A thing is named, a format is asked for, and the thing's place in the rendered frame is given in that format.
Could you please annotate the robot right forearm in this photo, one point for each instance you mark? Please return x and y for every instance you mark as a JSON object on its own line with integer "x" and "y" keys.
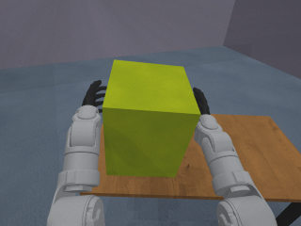
{"x": 230, "y": 180}

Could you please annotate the robot right hand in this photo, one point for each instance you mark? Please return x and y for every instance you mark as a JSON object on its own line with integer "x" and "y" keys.
{"x": 201, "y": 101}

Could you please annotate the robot left hand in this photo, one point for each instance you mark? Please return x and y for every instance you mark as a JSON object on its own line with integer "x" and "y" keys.
{"x": 91, "y": 96}

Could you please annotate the table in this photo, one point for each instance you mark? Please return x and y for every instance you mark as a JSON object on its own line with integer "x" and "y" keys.
{"x": 271, "y": 160}

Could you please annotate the right robot upper arm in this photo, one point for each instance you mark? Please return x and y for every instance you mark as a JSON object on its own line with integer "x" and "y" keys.
{"x": 244, "y": 211}

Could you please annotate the robot left forearm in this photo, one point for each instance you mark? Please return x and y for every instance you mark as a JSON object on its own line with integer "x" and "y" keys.
{"x": 81, "y": 157}

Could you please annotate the left robot upper arm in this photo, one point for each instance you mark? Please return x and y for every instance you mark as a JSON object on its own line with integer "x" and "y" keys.
{"x": 83, "y": 210}

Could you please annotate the carton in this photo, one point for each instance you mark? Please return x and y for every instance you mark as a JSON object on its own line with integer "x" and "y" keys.
{"x": 149, "y": 116}

